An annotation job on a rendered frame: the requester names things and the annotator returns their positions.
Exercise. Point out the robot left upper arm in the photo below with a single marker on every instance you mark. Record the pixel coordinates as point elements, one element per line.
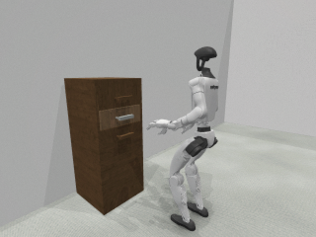
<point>196,86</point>

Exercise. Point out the robot left hand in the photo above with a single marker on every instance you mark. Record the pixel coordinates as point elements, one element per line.
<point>159,123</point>

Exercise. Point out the left robot shin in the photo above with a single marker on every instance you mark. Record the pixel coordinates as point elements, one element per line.
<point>179,194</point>

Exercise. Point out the humanoid robot torso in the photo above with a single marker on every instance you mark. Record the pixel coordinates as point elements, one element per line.
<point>204,132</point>

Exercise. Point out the drawer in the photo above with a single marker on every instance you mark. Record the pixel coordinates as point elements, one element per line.
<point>109,118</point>

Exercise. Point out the cabinet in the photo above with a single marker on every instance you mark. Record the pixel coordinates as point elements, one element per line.
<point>108,170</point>

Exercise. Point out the robot left forearm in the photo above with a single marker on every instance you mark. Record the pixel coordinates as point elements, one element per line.
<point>190,118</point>

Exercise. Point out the handle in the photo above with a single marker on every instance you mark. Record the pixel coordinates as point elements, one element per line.
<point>123,98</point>
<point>125,117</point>
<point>124,136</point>

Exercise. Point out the robot right hand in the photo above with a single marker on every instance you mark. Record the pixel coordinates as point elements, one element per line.
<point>185,128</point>

